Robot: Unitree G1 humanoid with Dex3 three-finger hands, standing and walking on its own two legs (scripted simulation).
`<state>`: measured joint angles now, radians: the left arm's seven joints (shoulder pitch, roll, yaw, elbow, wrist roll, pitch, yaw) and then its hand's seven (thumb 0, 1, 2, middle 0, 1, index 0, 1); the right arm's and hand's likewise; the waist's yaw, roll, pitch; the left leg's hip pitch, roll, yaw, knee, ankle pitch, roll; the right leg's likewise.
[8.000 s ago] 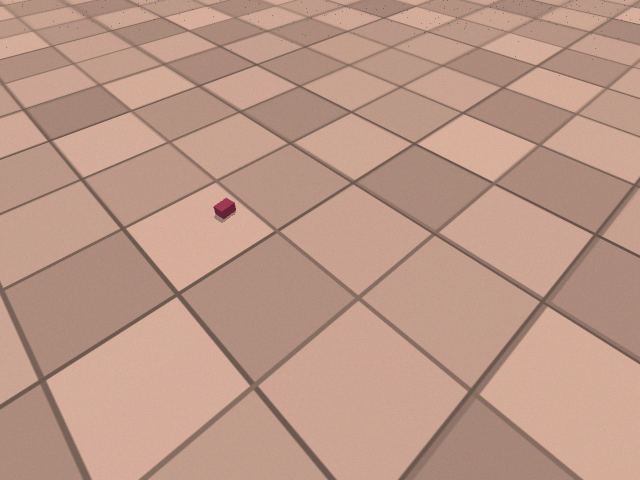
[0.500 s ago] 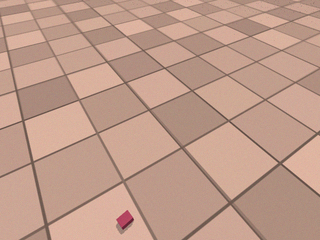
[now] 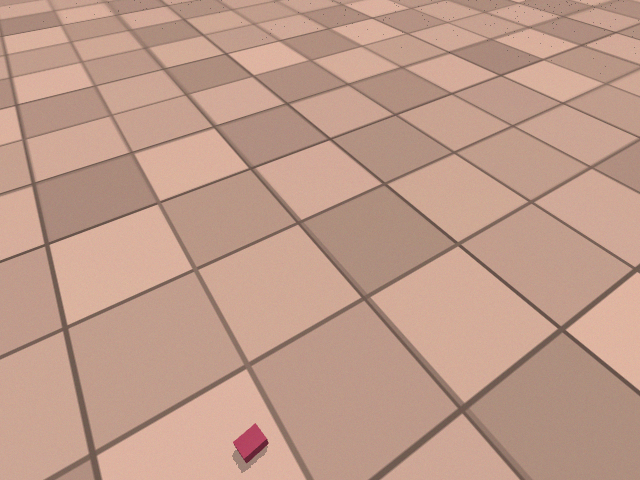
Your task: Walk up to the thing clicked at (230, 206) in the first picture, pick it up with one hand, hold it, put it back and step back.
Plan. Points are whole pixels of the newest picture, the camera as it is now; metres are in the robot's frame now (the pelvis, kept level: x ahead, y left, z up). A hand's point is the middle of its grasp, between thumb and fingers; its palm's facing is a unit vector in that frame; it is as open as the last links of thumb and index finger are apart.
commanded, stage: stand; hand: left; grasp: from above
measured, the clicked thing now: (251, 443) +0.40 +0.23 -0.76
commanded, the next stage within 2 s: rise first in 0.40 s
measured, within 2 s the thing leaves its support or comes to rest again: neither
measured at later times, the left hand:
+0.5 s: hand out of the picture +0.06 +0.25 -0.16, palm faces -0.03 -0.94 -0.35, open 7.4 cm
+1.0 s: hand out of the picture +0.13 +0.26 -0.21, palm faces -0.07 -0.89 -0.45, open 12.9 cm
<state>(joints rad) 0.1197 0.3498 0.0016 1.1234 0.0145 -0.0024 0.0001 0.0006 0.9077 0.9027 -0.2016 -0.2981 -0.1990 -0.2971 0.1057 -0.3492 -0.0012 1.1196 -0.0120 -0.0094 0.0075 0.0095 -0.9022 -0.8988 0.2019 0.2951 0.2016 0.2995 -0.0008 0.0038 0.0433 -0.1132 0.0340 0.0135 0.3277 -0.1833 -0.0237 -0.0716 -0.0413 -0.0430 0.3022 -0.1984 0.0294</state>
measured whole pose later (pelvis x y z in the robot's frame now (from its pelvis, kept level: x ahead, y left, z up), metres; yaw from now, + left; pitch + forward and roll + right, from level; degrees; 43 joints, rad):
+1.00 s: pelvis -0.02 +0.00 -0.06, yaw -1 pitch +12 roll -1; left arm 0.05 0.30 0.17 0.84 0.21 0.16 0.06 0.00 -0.27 0.91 -0.18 -0.90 -0.16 -0.91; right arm 0.26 -0.24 -0.04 0.65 0.01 -0.08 0.00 0.01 -0.88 -0.89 0.20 0.29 0.20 0.30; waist -0.03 0.00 -0.06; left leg -0.70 0.06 0.00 0.90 -0.41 -0.02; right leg -0.66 -0.03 -0.02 0.87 -0.42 0.03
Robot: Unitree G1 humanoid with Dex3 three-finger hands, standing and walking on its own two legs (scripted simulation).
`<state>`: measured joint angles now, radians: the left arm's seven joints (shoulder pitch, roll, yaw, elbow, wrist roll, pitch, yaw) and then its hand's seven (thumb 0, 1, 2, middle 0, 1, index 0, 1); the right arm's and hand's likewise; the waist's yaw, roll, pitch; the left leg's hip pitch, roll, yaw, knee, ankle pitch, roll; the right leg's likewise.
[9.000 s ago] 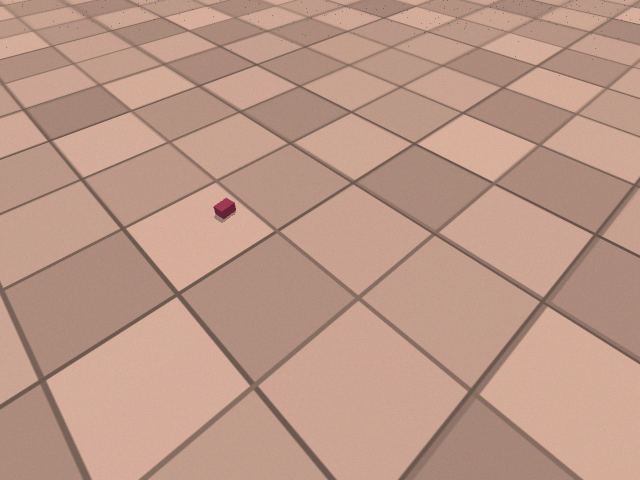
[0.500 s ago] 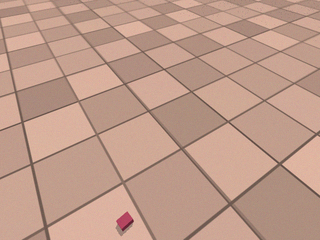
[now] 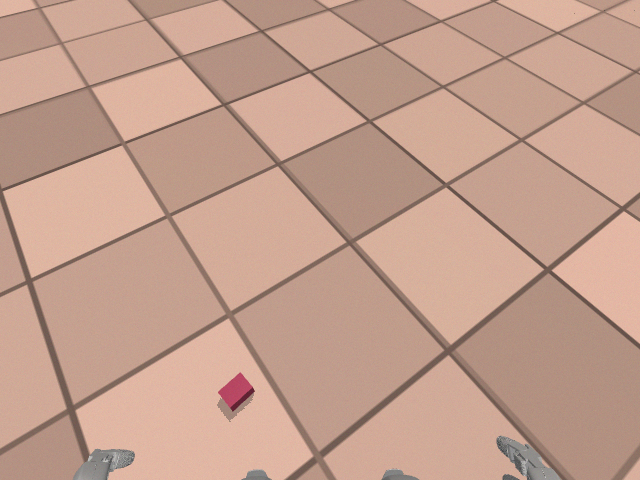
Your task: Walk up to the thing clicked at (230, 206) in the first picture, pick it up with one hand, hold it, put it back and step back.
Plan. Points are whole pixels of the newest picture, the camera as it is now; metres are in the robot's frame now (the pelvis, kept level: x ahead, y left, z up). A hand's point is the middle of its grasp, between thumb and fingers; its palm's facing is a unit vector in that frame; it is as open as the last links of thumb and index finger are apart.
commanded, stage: rise first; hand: left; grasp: from above
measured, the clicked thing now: (236, 391) +0.42 +0.23 -0.70
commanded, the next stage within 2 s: none
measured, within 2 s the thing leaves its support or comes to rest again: neither
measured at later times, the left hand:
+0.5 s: hand out of the picture +0.13 +0.27 -0.22, palm faces -0.16 -0.76 -0.63, open 13.7 cm
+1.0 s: hand (177, 443) +0.25 +0.29 -0.43, palm faces -0.28 -0.25 -0.93, open 13.4 cm
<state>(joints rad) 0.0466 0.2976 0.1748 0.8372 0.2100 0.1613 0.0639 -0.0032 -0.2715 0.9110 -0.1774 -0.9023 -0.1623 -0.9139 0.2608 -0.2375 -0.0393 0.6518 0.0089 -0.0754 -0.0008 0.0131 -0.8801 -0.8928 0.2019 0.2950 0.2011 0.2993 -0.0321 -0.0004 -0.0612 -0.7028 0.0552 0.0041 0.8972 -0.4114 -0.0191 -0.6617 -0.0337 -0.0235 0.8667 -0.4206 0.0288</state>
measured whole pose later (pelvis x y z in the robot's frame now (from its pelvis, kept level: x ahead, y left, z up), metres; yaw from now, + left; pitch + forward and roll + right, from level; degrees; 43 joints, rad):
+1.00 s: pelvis -0.08 -0.01 -0.27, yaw -3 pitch +35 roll -3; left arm -0.53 0.39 0.15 1.12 0.79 0.26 0.57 0.00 -0.41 0.93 -0.24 -0.86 -0.22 -0.88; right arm 0.03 -0.24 -0.02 0.79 -0.09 -0.15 0.01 0.01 -0.88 -0.89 0.20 0.29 0.20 0.30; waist -0.05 0.01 -0.19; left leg -1.94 0.07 -0.10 1.97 -0.65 -0.05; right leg -1.90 0.00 -0.04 1.95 -0.67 0.00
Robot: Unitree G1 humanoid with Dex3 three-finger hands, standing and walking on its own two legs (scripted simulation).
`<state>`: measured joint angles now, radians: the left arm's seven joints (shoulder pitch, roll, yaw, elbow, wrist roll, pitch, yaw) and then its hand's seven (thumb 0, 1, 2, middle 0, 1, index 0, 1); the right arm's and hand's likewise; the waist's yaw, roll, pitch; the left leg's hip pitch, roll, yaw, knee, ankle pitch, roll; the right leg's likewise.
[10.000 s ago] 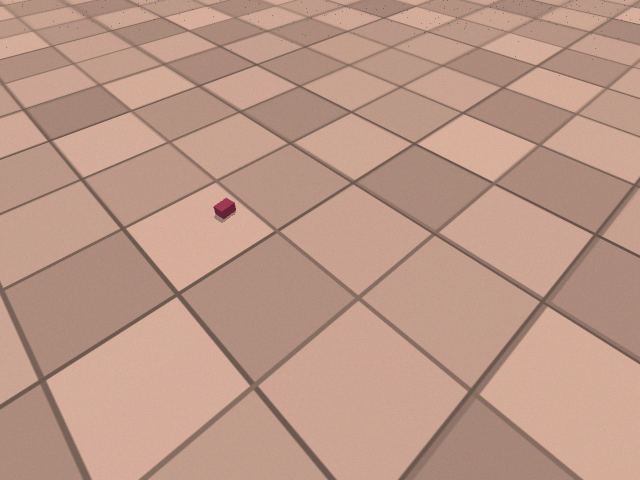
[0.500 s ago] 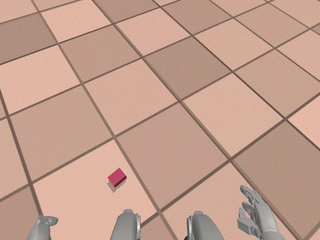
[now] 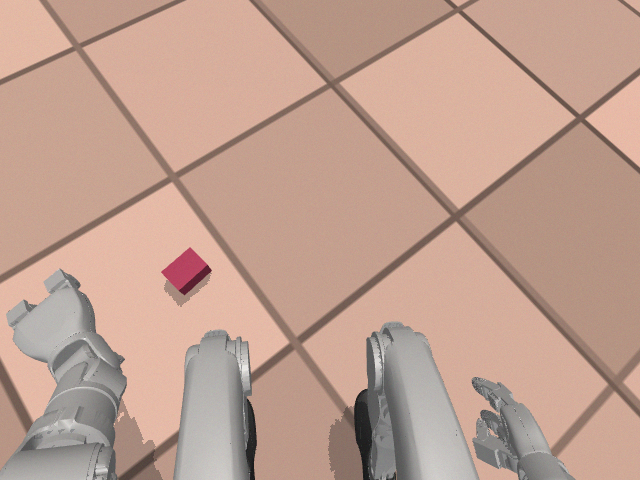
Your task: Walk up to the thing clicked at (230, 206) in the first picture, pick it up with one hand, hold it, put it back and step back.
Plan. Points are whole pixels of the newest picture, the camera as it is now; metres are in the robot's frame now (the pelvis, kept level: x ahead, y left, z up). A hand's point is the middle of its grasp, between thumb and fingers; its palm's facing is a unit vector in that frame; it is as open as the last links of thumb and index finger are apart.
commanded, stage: rise first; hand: left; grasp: from above
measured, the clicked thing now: (187, 271) +0.48 +0.27 -0.44
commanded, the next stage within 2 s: approach in 1.30 s
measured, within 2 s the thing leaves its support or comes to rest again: neither
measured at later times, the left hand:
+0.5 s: hand (122, 304) +0.38 +0.32 -0.26, palm faces -0.28 -0.29 -0.91, open 12.1 cm
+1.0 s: hand (137, 291) +0.41 +0.32 -0.31, palm faces -0.27 -0.32 -0.91, open 11.7 cm
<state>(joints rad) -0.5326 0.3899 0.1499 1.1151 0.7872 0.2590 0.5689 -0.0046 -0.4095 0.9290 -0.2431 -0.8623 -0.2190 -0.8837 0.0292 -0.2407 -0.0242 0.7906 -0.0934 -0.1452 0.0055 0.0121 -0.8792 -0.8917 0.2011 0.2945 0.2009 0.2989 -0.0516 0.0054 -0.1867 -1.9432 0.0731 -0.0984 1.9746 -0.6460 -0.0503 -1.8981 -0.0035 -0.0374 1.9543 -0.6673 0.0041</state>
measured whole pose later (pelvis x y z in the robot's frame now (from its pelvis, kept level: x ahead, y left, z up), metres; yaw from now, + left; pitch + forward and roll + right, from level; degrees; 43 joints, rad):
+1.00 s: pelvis -0.01 +0.01 -0.14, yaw -4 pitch +33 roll -6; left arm -0.94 0.62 0.35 1.56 0.88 0.19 0.57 0.00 -0.16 0.68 -0.44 -0.73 -0.45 -0.72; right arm 0.13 -0.29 0.02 0.88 -0.17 -0.29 0.26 0.01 -0.91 -0.90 0.20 0.29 0.20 0.30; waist -0.19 0.02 -0.03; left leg -2.33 0.05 -0.16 2.41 -0.67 -0.04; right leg -2.26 0.02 -0.04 2.36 -0.68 0.04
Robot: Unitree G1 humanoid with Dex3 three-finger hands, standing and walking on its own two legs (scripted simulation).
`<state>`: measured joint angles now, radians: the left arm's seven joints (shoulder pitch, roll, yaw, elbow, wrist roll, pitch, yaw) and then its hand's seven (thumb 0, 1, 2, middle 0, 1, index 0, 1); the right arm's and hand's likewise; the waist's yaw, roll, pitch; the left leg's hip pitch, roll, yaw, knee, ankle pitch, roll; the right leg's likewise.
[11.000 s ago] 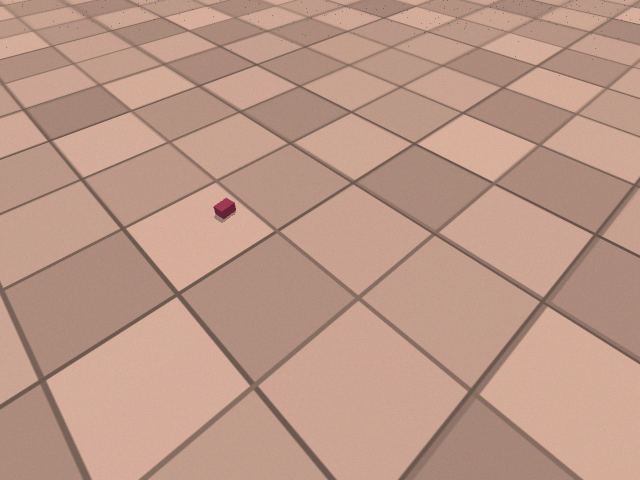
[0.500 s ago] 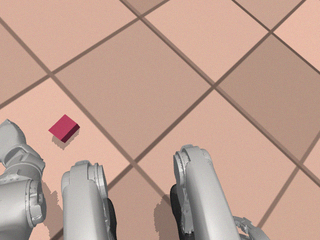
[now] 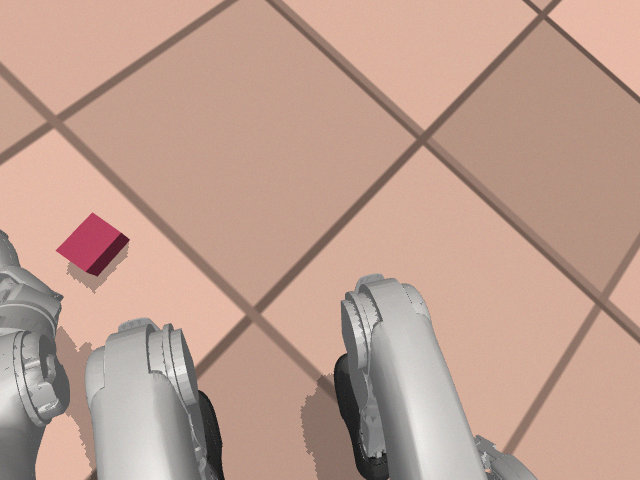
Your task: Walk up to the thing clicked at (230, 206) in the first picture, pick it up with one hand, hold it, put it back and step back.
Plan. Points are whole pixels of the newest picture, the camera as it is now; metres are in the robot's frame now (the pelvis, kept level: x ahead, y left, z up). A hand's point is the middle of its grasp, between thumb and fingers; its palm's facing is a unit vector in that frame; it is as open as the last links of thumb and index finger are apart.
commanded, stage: rise first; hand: left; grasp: from above
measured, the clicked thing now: (94, 244) +0.47 +0.29 -0.30
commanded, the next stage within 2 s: approach in 0.30 s
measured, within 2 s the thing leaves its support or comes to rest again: neither
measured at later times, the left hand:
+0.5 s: hand (21, 274) +0.41 +0.34 -0.19, palm faces -0.27 -0.33 -0.91, open 12.5 cm
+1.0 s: hand (83, 214) +0.49 +0.27 -0.20, palm faces -0.25 -0.32 -0.91, open 14.2 cm
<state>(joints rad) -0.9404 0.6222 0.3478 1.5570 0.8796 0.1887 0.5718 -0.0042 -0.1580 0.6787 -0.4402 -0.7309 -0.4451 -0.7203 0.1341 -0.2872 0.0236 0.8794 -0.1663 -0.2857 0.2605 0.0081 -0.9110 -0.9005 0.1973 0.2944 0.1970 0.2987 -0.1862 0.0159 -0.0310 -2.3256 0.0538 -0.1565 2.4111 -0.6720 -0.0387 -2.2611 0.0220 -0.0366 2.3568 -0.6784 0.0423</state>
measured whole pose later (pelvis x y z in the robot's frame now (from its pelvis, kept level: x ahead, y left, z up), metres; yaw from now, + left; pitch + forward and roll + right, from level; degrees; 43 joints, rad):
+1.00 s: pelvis +0.00 +0.00 +0.00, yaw -5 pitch +32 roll -10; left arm -1.20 0.83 0.37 1.77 0.89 0.28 0.68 0.00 -0.58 0.99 -0.13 -1.01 -0.11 -1.02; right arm 0.18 -0.34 0.16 0.83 -0.21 -0.30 0.35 0.01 -0.93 -0.90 0.20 0.29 0.20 0.30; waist -0.38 -0.01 0.09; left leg -2.34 0.07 -0.24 2.46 -0.70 -0.04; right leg -2.26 0.05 -0.10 2.34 -0.66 0.06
